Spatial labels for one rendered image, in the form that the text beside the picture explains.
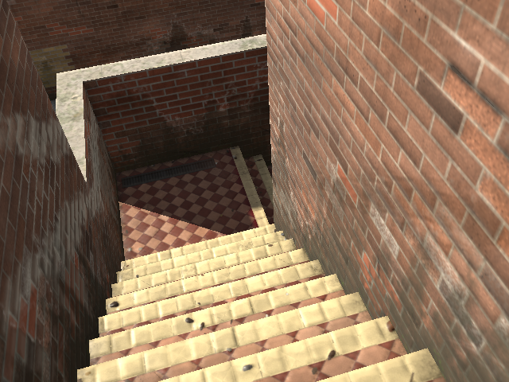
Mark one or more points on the stairs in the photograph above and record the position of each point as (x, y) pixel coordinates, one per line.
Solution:
(246, 307)
(261, 176)

